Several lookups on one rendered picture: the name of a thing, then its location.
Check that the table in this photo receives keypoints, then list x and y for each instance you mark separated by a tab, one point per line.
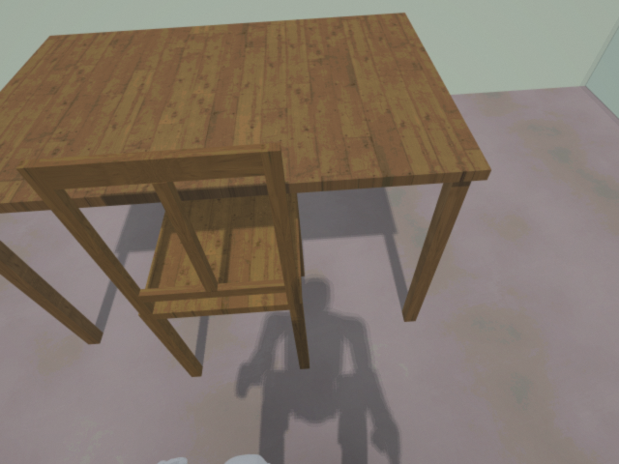
354	101

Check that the chair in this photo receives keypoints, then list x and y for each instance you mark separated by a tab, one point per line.
213	256

